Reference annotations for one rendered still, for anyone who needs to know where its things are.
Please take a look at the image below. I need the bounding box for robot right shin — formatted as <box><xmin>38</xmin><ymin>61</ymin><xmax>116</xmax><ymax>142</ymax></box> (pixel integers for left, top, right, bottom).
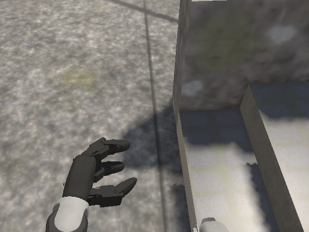
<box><xmin>201</xmin><ymin>217</ymin><xmax>227</xmax><ymax>228</ymax></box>

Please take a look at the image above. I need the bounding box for left robot hand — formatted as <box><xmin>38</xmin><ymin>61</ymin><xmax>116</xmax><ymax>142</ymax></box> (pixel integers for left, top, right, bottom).
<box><xmin>62</xmin><ymin>137</ymin><xmax>137</xmax><ymax>208</ymax></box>

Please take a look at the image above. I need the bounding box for left robot forearm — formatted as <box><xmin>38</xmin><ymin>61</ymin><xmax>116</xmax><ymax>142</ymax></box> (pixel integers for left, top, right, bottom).
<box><xmin>45</xmin><ymin>196</ymin><xmax>90</xmax><ymax>232</ymax></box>

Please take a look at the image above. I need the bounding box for robot right thigh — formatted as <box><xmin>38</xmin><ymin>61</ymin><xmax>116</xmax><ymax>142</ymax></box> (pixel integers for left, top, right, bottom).
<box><xmin>192</xmin><ymin>220</ymin><xmax>230</xmax><ymax>232</ymax></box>

